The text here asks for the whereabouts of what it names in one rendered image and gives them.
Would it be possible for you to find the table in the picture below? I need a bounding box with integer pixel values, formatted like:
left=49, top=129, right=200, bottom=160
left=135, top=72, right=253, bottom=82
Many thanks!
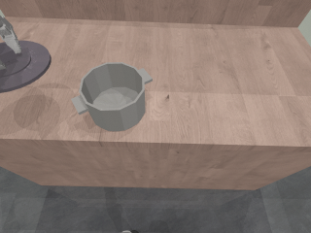
left=0, top=0, right=311, bottom=190

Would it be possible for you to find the lid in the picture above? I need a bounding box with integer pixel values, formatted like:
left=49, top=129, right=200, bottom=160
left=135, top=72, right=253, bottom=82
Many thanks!
left=0, top=40, right=52, bottom=93

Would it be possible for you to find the knob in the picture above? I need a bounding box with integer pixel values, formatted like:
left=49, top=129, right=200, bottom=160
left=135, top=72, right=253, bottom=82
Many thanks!
left=0, top=42, right=17, bottom=63

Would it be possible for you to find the pot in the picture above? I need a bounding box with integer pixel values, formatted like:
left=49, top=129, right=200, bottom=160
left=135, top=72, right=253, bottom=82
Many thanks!
left=71, top=62, right=153, bottom=132

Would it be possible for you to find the robot left hand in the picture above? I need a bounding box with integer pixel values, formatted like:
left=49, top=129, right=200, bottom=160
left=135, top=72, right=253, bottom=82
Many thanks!
left=0, top=16, right=21, bottom=70

